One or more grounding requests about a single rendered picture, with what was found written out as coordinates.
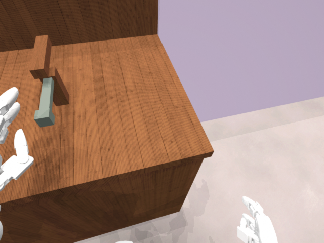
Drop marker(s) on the robot left hand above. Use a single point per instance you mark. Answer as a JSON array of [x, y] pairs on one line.
[[15, 166]]

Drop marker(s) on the tap lever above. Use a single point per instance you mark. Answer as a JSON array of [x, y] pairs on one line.
[[44, 116]]

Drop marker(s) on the counter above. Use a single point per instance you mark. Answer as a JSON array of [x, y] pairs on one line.
[[126, 144]]

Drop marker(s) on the robot right hand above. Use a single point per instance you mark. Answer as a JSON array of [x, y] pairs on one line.
[[260, 229]]

